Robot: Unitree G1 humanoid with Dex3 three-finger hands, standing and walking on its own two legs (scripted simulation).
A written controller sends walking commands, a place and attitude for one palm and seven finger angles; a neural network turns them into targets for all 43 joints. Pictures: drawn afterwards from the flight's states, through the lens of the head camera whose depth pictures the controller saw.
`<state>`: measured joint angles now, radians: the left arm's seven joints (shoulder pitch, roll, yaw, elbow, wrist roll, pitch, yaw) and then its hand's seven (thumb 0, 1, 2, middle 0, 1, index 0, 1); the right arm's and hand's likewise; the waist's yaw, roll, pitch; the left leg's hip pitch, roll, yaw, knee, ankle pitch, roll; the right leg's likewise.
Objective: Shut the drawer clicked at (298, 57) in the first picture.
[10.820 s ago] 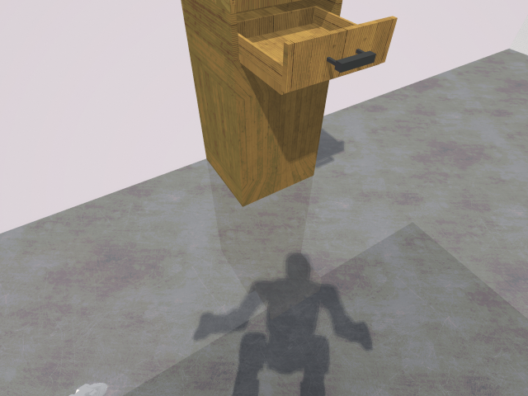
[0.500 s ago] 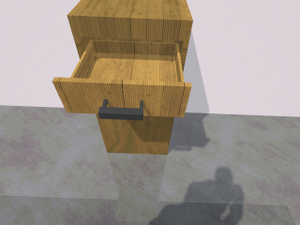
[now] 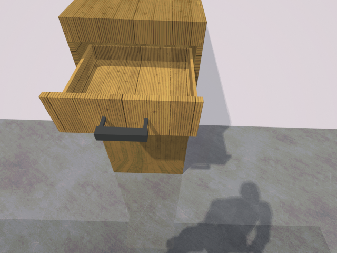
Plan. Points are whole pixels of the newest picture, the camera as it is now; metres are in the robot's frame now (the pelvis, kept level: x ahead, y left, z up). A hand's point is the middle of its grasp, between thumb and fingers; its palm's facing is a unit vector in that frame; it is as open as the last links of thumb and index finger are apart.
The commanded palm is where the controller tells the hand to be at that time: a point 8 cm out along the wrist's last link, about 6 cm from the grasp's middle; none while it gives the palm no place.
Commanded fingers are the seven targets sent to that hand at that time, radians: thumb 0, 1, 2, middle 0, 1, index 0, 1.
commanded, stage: shuffle to correct the standing spot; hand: left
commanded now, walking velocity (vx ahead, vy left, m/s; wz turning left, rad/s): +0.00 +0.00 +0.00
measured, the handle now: (123, 127) +0.41 +0.15 +0.06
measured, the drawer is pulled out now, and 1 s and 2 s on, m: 0.28 0.28 0.28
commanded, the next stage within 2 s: come to a stop and stand still in 0.40 s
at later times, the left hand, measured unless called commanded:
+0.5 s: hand out of the picture +0.04 +0.13 -0.19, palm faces +0.06 -0.99 -0.13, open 7.4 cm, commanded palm none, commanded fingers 0.00 0.90 0.90 -0.20 -0.30 -0.20 -0.30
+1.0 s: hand (120, 251) +0.16 +0.14 -0.19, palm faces +0.01 -0.96 -0.27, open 7.3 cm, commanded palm none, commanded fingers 0.00 0.90 0.90 -0.20 -0.30 -0.20 -0.30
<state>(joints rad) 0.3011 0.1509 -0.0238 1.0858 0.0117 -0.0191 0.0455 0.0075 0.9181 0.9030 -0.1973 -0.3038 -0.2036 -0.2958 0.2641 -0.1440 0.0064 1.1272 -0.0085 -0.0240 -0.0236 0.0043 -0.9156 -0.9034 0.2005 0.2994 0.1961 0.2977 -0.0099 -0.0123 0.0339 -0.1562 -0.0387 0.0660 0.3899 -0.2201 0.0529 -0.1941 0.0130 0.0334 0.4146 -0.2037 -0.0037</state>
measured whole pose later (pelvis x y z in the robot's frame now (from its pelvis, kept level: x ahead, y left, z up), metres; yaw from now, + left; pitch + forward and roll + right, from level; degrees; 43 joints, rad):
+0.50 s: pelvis +0.07 -0.03 -0.01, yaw +1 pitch +1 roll -1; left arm 0.38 0.14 0.02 1.09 0.02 -0.04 0.03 0.00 0.91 0.90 -0.20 -0.30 -0.20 -0.30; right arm 0.29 -0.14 -0.01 1.13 -0.02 -0.03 -0.03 0.00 -0.91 -0.90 0.20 0.30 0.20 0.30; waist 0.00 -0.03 0.03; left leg -0.23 0.03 0.07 0.68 -0.45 0.02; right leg -0.15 0.08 0.00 0.51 -0.37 -0.07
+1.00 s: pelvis +0.12 -0.06 -0.02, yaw +0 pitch +0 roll +0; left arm 0.22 0.21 0.04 0.98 0.03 0.01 0.04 0.00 0.92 0.90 -0.19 -0.30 -0.20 -0.30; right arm 0.20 -0.16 -0.05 1.03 -0.02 0.03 -0.04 0.00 -0.92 -0.90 0.20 0.30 0.20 0.30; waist -0.01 0.00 0.11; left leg -0.22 0.03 0.05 0.68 -0.48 0.00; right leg -0.31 -0.03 -0.04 0.62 -0.30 0.00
